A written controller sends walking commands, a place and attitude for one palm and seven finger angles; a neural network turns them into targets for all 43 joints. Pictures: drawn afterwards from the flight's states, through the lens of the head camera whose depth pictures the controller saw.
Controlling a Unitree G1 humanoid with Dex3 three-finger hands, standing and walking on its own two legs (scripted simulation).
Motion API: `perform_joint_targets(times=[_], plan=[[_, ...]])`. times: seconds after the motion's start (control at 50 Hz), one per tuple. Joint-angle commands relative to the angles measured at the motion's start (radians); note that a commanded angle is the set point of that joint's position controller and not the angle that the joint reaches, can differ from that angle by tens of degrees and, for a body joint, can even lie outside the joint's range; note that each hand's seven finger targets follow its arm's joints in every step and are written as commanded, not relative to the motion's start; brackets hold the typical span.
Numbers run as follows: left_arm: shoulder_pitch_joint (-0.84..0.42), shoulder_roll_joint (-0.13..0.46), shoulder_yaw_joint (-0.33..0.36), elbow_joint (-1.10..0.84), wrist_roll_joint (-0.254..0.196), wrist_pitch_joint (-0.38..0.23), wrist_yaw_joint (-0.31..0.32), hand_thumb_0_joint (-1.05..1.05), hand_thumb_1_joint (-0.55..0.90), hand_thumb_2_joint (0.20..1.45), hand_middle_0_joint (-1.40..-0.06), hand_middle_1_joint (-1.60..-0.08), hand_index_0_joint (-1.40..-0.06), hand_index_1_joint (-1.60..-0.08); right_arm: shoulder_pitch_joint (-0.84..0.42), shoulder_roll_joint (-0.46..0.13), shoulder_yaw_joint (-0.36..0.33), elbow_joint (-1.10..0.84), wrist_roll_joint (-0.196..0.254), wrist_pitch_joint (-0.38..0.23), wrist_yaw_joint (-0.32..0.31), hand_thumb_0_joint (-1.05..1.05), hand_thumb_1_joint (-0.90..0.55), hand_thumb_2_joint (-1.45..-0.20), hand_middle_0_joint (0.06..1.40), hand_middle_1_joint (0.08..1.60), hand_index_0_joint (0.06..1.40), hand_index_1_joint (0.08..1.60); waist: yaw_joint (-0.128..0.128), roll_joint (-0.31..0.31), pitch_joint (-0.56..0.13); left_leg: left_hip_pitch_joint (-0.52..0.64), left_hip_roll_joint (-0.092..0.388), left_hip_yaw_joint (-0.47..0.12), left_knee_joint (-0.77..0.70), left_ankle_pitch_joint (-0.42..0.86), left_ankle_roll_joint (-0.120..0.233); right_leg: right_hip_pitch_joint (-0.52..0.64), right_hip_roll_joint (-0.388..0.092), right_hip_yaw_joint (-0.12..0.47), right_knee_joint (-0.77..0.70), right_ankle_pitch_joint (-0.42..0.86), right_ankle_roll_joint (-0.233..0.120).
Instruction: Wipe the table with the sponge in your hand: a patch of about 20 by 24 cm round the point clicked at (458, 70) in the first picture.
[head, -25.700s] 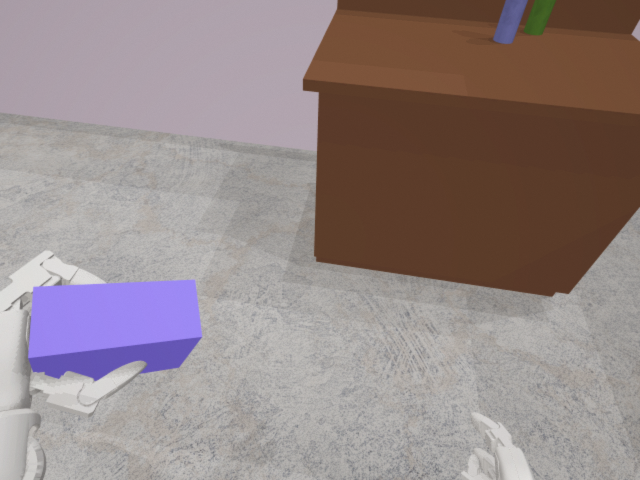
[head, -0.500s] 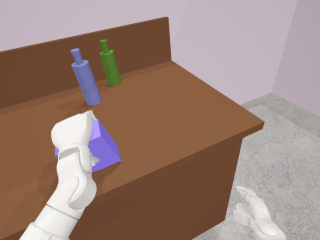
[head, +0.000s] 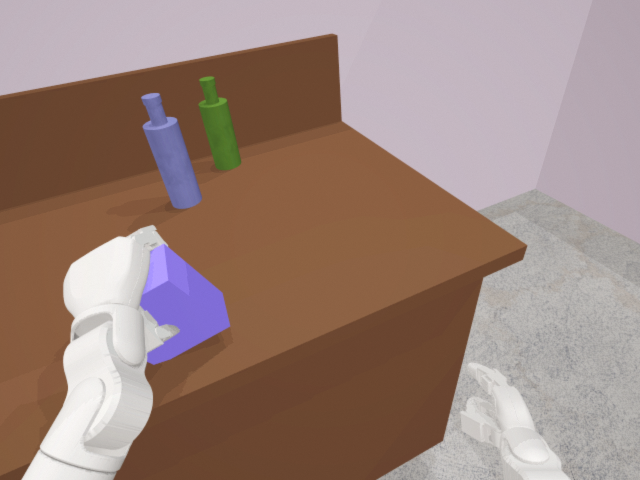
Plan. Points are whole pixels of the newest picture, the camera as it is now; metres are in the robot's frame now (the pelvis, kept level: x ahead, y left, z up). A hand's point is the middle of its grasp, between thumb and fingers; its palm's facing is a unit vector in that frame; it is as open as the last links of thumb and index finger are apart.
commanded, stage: slide back across to the middle lane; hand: left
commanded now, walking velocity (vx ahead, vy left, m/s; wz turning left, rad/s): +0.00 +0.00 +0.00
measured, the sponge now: (171, 316) +0.27 +0.23 +0.11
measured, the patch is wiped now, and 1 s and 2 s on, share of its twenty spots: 0.95 1.00 1.00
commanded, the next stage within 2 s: wipe forward along the middle lane in 0.28 s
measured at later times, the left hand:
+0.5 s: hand (82, 318) +0.22 +0.30 +0.17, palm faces +0.27 -0.19 -0.94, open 10.0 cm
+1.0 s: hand (100, 294) +0.27 +0.31 +0.15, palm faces +0.12 -0.04 -0.99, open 10.0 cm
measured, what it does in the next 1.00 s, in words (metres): stands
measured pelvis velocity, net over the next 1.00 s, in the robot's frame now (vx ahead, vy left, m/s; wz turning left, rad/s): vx -0.02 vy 0.02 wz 0.04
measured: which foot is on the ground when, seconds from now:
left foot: down 0.00-1.00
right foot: down 0.00-1.00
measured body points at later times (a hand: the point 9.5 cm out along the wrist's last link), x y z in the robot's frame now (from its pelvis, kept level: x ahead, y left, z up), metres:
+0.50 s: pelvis -0.02 +0.03 +0.00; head -0.07 -0.02 +0.45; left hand +0.20 +0.30 +0.22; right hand +0.25 -0.16 -0.05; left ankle +0.01 +0.14 -0.73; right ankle +0.00 -0.05 -0.73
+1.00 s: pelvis -0.02 +0.02 +0.00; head -0.06 -0.03 +0.45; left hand +0.26 +0.31 +0.21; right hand +0.24 -0.17 -0.07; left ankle +0.01 +0.14 -0.73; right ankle +0.00 -0.05 -0.73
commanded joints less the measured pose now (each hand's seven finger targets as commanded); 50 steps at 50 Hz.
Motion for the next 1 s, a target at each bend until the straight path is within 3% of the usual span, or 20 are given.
perform_joint_targets(times=[0.0,0.1,0.18,0.34,0.44,0.48,0.56,0.58,0.6,0.66,0.68,0.72,0.78,0.8,0.86,0.88,0.9,0.94,0.96,0.98], plan=[[-0.144,0.239,0.152,-0.083,0.026,0.009,0.001,0.000,0.100,1.300,-1.200,-1.600,-1.200,-1.600,-0.274,-0.087,-0.027,-0.197,-0.006,-0.063,-0.012,0.000,-0.900,-0.900,0.200,0.300,0.200,0.300,0.031,-0.104,-0.075,0.012,-0.048,0.026,-0.015,0.210,0.053,0.018,-0.100,0.134,-0.141,0.234,0.059],[-0.182,0.248,0.153,-0.083,0.021,-0.012,-0.010,0.000,0.100,1.300,-1.200,-1.600,-1.200,-1.600,-0.269,-0.086,-0.026,-0.199,-0.006,-0.090,-0.023,0.000,-0.900,-0.900,0.200,0.300,0.200,0.300,0.030,-0.100,-0.052,0.024,-0.046,0.016,-0.029,0.177,0.055,-0.027,-0.096,0.113,-0.160,0.134,0.055],[-0.176,0.280,0.186,-0.132,0.025,-0.039,-0.016,0.000,0.100,1.300,-1.200,-1.600,-1.200,-1.600,-0.272,-0.087,-0.030,-0.198,-0.006,-0.113,-0.022,0.000,-0.900,-0.900,0.200,0.300,0.200,0.300,0.040,-0.080,-0.104,0.044,-0.046,0.008,-0.034,0.205,0.055,0.002,-0.097,0.115,-0.145,0.170,0.048],[-0.095,0.262,0.191,-0.128,0.020,-0.072,-0.020,0.000,0.100,1.300,-1.200,-1.600,-1.200,-1.600,-0.265,-0.087,-0.028,-0.190,-0.011,-0.127,-0.023,0.000,-0.900,-0.900,0.200,0.300,0.200,0.300,0.046,-0.088,-0.049,0.034,-0.040,-0.004,-0.061,0.166,0.051,-0.035,-0.089,0.078,-0.158,0.087,0.047],[-0.201,0.240,0.154,-0.069,0.041,-0.085,-0.015,0.000,0.100,1.300,-1.200,-1.600,-1.200,-1.600,-0.254,-0.088,-0.025,-0.169,-0.012,-0.141,-0.034,0.000,-0.900,-0.900,0.200,0.300,0.200,0.300,0.029,-0.083,-0.024,0.039,-0.037,-0.009,-0.084,0.118,0.048,-0.067,-0.084,0.059,-0.171,0.033,0.042],[-0.253,0.251,0.151,-0.087,0.049,-0.091,-0.013,0.000,0.100,1.300,-1.200,-1.600,-1.200,-1.600,-0.269,-0.087,-0.022,-0.172,-0.008,-0.148,-0.037,0.000,-0.900,-0.900,0.200,0.300,0.200,0.300,0.031,-0.039,-0.035,0.045,-0.038,-0.014,-0.100,0.097,0.045,-0.062,-0.081,0.065,-0.168,0.012,0.035],[-0.315,0.202,0.097,-0.015,0.076,-0.093,-0.013,0.000,0.100,1.300,-1.200,-1.600,-1.200,-1.600,-0.259,-0.085,-0.022,-0.156,-0.010,-0.152,-0.040,0.000,-0.900,-0.900,0.200,0.300,0.200,0.300,0.025,-0.074,-0.054,0.046,-0.038,-0.016,-0.114,0.093,0.043,-0.051,-0.080,0.030,-0.160,0.022,0.036],[-0.332,0.234,0.119,-0.011,0.083,-0.094,-0.012,0.000,0.100,1.300,-1.200,-1.600,-1.200,-1.600,-0.261,-0.087,-0.021,-0.157,-0.010,-0.155,-0.039,0.000,-0.900,-0.900,0.200,0.300,0.200,0.300,0.030,-0.055,-0.063,0.048,-0.036,-0.022,-0.126,0.078,0.042,-0.046,-0.076,0.040,-0.156,0.011,0.029],[-0.348,0.204,0.090,0.005,0.085,-0.091,-0.014,0.000,0.100,1.300,-1.200,-1.600,-1.200,-1.600,-0.262,-0.082,-0.019,-0.160,-0.011,-0.154,-0.041,0.000,-0.900,-0.900,0.200,0.300,0.200,0.300,0.029,-0.063,-0.061,0.040,-0.039,-0.017,-0.126,0.072,0.043,-0.044,-0.078,0.021,-0.157,0.005,0.033],[-0.415,0.205,0.078,0.100,0.105,-0.088,-0.019,0.000,0.100,1.300,-1.200,-1.600,-1.200,-1.600,-0.258,-0.088,-0.019,-0.133,-0.009,-0.149,-0.044,0.000,-0.900,-0.900,0.200,0.300,0.200,0.300,0.015,-0.095,-0.035,0.030,-0.038,-0.016,-0.131,0.053,0.040,-0.062,-0.079,0.022,-0.167,-0.007,0.034],[-0.424,0.221,0.086,0.109,0.110,-0.088,-0.021,0.000,0.100,1.300,-1.200,-1.600,-1.200,-1.600,-0.259,-0.088,-0.018,-0.137,-0.008,-0.152,-0.044,0.000,-0.900,-0.900,0.200,0.300,0.200,0.300,0.020,-0.067,-0.038,0.031,-0.039,-0.017,-0.140,0.034,0.039,-0.060,-0.078,0.033,-0.167,-0.023,0.031],[-0.420,0.173,0.048,0.142,0.112,-0.089,-0.026,0.000,0.100,1.300,-1.200,-1.600,-1.200,-1.600,-0.257,-0.084,-0.018,-0.136,-0.006,-0.154,-0.039,0.000,-0.900,-0.900,0.200,0.300,0.200,0.300,0.021,-0.082,-0.061,0.032,-0.039,-0.016,-0.135,0.059,0.039,-0.045,-0.081,0.010,-0.159,0.003,0.033],[-0.434,0.228,0.084,0.189,0.127,-0.084,-0.034,0.000,0.100,1.300,-1.200,-1.600,-1.200,-1.600,-0.252,-0.095,-0.019,-0.127,-0.009,-0.148,-0.034,0.000,-0.900,-0.900,0.200,0.300,0.200,0.300,0.026,-0.085,-0.071,0.026,-0.041,-0.019,-0.138,0.067,0.039,-0.031,-0.081,0.027,-0.163,0.014,0.031],[-0.445,0.183,0.047,0.199,0.126,-0.085,-0.039,0.000,0.100,1.300,-1.200,-1.600,-1.200,-1.600,-0.253,-0.088,-0.019,-0.131,-0.007,-0.151,-0.033,0.000,-0.900,-0.900,0.200,0.300,0.200,0.300,0.022,-0.097,-0.076,0.024,-0.042,-0.012,-0.128,0.082,0.042,-0.026,-0.085,0.012,-0.159,0.027,0.035],[-0.445,0.217,0.068,0.259,0.133,-0.083,-0.049,0.000,0.100,1.300,-1.200,-1.600,-1.200,-1.600,-0.246,-0.096,-0.023,-0.113,-0.011,-0.147,-0.030,0.000,-0.900,-0.900,0.200,0.300,0.200,0.300,0.022,-0.129,-0.075,0.020,-0.046,-0.007,-0.110,0.116,0.046,-0.016,-0.088,0.024,-0.164,0.077,0.040],[-0.447,0.265,0.104,0.273,0.136,-0.083,-0.053,0.000,0.100,1.300,-1.200,-1.600,-1.200,-1.600,-0.242,-0.103,-0.023,-0.112,-0.011,-0.146,-0.029,0.000,-0.900,-0.900,0.200,0.300,0.200,0.300,0.024,-0.115,-0.076,0.015,-0.044,-0.012,-0.118,0.101,0.044,-0.016,-0.088,0.040,-0.169,0.052,0.038],[-0.466,0.236,0.074,0.296,0.139,-0.083,-0.060,0.000,0.100,1.300,-1.200,-1.600,-1.200,-1.600,-0.240,-0.100,-0.022,-0.110,-0.011,-0.146,-0.030,0.000,-0.900,-0.900,0.200,0.300,0.200,0.300,0.019,-0.128,-0.066,0.008,-0.047,-0.004,-0.111,0.108,0.046,-0.015,-0.091,0.027,-0.165,0.063,0.041],[-0.495,0.239,0.064,0.348,0.147,-0.085,-0.073,0.000,0.100,1.300,-1.200,-1.600,-1.200,-1.600,-0.229,-0.104,-0.024,-0.098,-0.010,-0.144,-0.029,0.000,-0.900,-0.900,0.200,0.300,0.200,0.300,0.011,-0.123,-0.060,0.003,-0.050,-0.001,-0.104,0.114,0.048,-0.017,-0.093,0.036,-0.166,0.092,0.043],[-0.475,0.253,0.077,0.369,0.148,-0.084,-0.078,0.000,0.100,1.300,-1.200,-1.600,-1.200,-1.600,-0.225,-0.105,-0.027,-0.095,-0.011,-0.142,-0.028,0.000,-0.900,-0.900,0.200,0.300,0.200,0.300,0.017,-0.140,-0.062,-0.003,-0.051,0.001,-0.097,0.120,0.050,-0.007,-0.096,0.038,-0.165,0.106,0.046],[-0.477,0.295,0.109,0.367,0.147,-0.089,-0.082,0.000,0.100,1.300,-1.200,-1.600,-1.200,-1.600,-0.227,-0.111,-0.027,-0.099,-0.011,-0.144,-0.027,0.000,-0.900,-0.900,0.200,0.300,0.200,0.300,0.023,-0.112,-0.076,-0.001,-0.053,-0.003,-0.101,0.118,0.049,0.001,-0.096,0.054,-0.167,0.102,0.043]])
